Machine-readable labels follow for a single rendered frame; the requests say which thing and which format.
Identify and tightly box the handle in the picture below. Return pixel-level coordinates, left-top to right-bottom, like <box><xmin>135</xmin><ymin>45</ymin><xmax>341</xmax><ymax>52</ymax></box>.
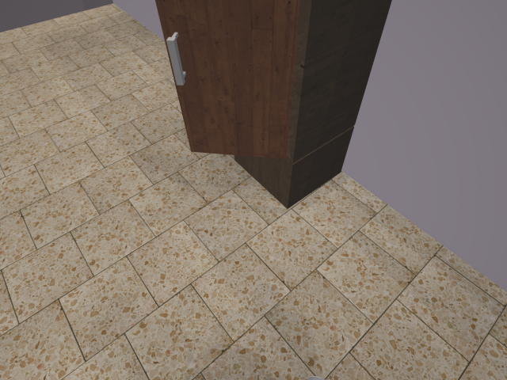
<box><xmin>166</xmin><ymin>32</ymin><xmax>186</xmax><ymax>86</ymax></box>

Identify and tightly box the cupboard door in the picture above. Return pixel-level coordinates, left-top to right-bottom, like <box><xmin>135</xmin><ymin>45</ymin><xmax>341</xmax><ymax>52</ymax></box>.
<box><xmin>155</xmin><ymin>0</ymin><xmax>300</xmax><ymax>159</ymax></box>

